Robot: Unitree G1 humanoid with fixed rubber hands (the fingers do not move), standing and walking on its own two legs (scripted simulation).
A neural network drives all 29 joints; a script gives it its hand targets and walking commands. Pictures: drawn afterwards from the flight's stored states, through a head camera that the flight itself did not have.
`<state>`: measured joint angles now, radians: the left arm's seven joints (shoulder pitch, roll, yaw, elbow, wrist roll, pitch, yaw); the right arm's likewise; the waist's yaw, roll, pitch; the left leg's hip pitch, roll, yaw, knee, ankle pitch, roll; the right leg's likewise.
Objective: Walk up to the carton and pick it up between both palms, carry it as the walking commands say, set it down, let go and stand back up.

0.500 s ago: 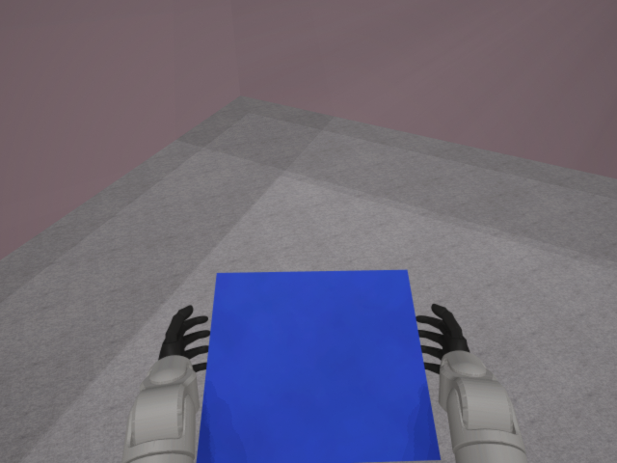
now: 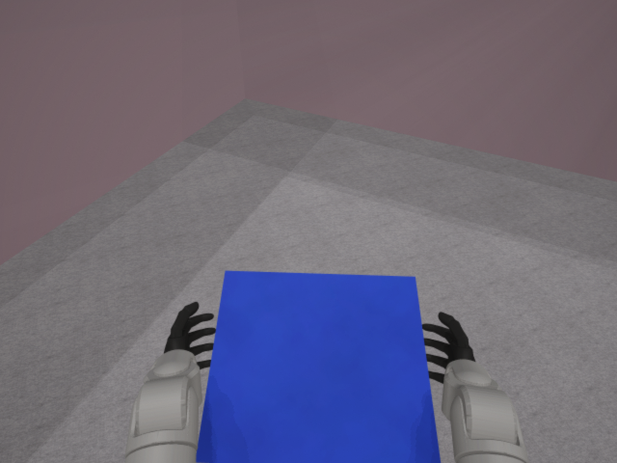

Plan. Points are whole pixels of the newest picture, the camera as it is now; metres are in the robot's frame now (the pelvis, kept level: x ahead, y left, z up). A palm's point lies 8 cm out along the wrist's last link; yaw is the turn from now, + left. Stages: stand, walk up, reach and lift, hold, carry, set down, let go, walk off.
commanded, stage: carry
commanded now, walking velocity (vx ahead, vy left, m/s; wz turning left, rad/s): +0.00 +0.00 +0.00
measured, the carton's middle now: (316, 375) +0.31 +0.01 -0.09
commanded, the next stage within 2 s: hold in 0.76 s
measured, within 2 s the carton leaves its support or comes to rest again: neither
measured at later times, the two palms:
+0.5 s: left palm (165, 369) +0.26 +0.20 +0.02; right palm (444, 383) +0.25 -0.15 +0.01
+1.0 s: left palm (180, 343) +0.28 +0.18 +0.04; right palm (460, 363) +0.27 -0.17 +0.03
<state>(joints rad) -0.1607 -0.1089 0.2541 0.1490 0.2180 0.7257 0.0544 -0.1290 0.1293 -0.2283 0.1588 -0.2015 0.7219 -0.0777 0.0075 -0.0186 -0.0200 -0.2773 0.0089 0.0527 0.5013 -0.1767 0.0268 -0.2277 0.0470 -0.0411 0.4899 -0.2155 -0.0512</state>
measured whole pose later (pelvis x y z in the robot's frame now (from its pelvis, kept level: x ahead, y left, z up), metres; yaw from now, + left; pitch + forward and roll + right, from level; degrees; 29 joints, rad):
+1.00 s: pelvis +0.00 +0.02 +0.00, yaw +0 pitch -6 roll -1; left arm -0.22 -0.13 0.27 0.29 0.23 0.68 0.11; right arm -0.21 0.11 -0.33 0.37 -0.20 0.64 -0.06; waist -0.03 -0.02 -0.07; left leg -0.20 -0.06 -0.02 0.50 -0.19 0.05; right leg -0.15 0.06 0.02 0.49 -0.23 -0.03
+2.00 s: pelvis +0.04 +0.01 +0.01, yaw -1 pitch -5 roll +0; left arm -0.20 -0.13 0.29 0.38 0.26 0.65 0.04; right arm -0.17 0.07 -0.28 0.44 -0.23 0.61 -0.04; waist 0.00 -0.02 -0.03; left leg -0.12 -0.09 -0.10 0.41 -0.19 0.04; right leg -0.10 0.07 0.14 0.44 -0.24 -0.03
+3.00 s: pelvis +0.00 +0.02 -0.10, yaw -2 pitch +32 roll +0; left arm -0.49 -0.03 0.30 0.62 0.06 0.19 0.15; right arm -0.49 -0.02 -0.26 0.67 -0.07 0.20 -0.13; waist 0.02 0.03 -0.27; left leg -1.29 -0.12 -0.08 1.13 -0.39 0.02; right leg -1.26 0.13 0.12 1.15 -0.44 0.01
